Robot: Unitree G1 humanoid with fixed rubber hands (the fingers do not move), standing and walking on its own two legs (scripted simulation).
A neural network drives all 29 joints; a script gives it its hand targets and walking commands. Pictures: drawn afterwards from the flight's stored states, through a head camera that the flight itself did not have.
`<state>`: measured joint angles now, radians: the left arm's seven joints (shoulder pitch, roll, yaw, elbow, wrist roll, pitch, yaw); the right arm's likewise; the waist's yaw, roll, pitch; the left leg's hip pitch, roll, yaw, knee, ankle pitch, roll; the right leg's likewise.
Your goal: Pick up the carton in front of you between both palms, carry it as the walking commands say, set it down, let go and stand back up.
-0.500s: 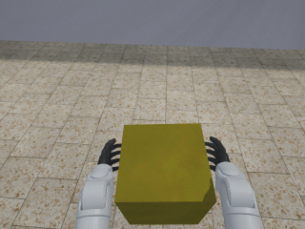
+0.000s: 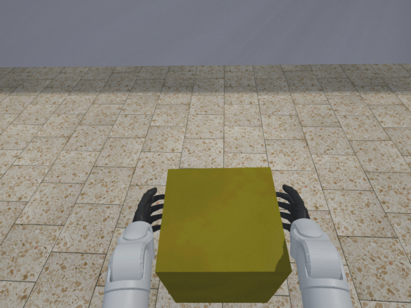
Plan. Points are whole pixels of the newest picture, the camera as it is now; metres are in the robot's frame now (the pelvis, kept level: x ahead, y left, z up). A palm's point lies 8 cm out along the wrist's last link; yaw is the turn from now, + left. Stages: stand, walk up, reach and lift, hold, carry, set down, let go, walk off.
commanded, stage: carry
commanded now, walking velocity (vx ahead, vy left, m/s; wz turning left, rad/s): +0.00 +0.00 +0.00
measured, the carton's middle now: (220, 239) +0.30 +0.00 -0.04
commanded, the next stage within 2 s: hold in 1.30 s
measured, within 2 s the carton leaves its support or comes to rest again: neither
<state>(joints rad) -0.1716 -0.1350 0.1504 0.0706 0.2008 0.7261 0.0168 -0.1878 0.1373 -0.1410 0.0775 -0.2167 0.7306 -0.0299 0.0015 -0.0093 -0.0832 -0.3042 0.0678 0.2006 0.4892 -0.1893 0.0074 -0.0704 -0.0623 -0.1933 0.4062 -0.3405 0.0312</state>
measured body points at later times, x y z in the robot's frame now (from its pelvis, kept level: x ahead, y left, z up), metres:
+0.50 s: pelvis -0.05 +0.00 -0.01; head -0.06 +0.00 +0.44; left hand +0.25 +0.15 +0.02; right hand +0.25 -0.15 +0.02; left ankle -0.01 +0.12 -0.74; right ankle -0.13 -0.09 -0.74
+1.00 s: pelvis -0.08 +0.00 -0.01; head -0.10 +0.00 +0.44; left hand +0.22 +0.15 +0.02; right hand +0.22 -0.15 +0.02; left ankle -0.01 +0.12 -0.74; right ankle -0.13 -0.09 -0.74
